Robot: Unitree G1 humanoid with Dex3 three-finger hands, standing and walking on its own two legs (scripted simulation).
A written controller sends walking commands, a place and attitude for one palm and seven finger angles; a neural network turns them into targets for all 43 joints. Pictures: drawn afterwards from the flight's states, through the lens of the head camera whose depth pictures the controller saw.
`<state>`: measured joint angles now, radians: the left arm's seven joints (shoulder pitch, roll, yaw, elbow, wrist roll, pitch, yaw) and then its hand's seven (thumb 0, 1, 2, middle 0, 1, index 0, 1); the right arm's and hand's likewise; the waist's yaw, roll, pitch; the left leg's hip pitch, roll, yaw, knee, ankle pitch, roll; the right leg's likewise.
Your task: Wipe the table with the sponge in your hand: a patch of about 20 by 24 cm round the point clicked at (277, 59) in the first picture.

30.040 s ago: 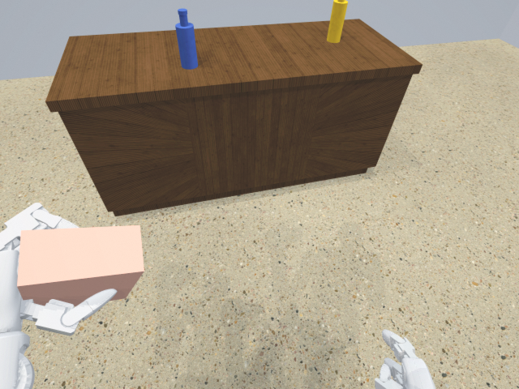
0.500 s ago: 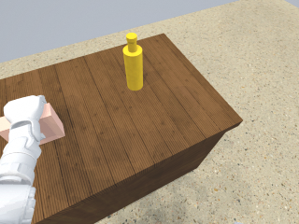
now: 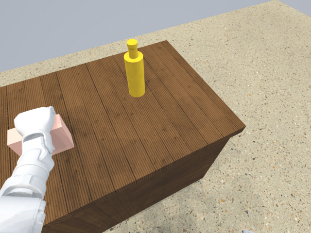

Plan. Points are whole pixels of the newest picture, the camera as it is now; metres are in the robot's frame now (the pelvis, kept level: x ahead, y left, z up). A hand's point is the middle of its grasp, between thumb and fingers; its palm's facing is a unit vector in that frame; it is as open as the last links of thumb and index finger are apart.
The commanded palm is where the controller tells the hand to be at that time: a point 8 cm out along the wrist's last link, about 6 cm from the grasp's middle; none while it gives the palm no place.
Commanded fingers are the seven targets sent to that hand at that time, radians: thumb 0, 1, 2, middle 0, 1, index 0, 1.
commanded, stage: wipe back along the middle lane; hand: left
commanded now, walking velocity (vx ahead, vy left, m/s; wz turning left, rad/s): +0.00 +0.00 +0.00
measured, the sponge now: (46, 142) +0.36 +0.35 -0.03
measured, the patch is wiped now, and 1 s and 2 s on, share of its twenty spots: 0.45 0.70 0.85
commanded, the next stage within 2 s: slide across to the third lane in 1.38 s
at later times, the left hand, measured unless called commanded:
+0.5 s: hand (46, 147) +0.32 +0.32 +0.00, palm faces -0.07 -0.01 -1.00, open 9.5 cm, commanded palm +0.29 +0.29 +0.03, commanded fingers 0.00 0.10 1.30 -1.20 -1.60 -1.20 -1.60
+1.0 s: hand (51, 163) +0.28 +0.29 +0.00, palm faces -0.07 -0.02 -1.00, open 9.5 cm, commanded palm +0.24 +0.26 +0.03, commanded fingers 0.00 0.10 1.30 -1.20 -1.60 -1.20 -1.60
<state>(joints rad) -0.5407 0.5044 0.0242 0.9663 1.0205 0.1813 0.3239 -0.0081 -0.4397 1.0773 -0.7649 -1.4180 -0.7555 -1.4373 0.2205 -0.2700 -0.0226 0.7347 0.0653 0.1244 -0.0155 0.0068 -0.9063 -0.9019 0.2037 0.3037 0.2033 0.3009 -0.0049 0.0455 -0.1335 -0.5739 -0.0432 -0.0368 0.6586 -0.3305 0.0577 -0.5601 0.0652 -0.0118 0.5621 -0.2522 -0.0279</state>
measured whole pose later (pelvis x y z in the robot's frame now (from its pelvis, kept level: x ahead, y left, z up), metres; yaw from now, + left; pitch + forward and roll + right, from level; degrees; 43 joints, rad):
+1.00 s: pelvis +0.00 -0.01 +0.00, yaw +1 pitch +8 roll -1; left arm -0.13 0.34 -0.13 0.45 0.99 0.40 0.32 0.01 -0.43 1.08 -0.75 -1.44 -0.74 -1.46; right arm 0.10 -0.26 0.00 0.67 0.07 0.12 -0.04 0.01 -0.91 -0.90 0.20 0.30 0.20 0.30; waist 0.08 0.07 -0.13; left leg -0.43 -0.06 -0.03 0.61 -0.33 0.05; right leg -0.44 0.05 -0.01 0.57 -0.28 -0.03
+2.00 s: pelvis -0.01 -0.03 +0.01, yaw +0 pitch +5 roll +0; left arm -0.08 0.26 -0.24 0.40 0.98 0.46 0.32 0.01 -0.45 1.08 -0.77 -1.41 -0.77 -1.42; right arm 0.06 -0.24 0.00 0.69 0.08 0.10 -0.05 0.01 -0.91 -0.90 0.20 0.30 0.20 0.30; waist 0.09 0.08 -0.11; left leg -0.36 -0.04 -0.03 0.58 -0.30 0.02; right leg -0.39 0.07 -0.01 0.57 -0.26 -0.07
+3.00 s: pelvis -0.03 -0.04 +0.00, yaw +0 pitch +10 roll +0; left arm -0.47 0.31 -0.14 0.83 0.97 0.41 0.35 0.01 -0.46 1.09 -0.79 -1.40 -0.79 -1.40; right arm 0.14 -0.27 0.00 0.73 0.08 0.13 -0.07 0.01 -0.91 -0.90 0.20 0.30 0.20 0.30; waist 0.02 0.05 -0.14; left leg -0.53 -0.02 -0.03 0.64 -0.30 0.01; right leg -0.55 0.08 -0.01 0.61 -0.24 -0.07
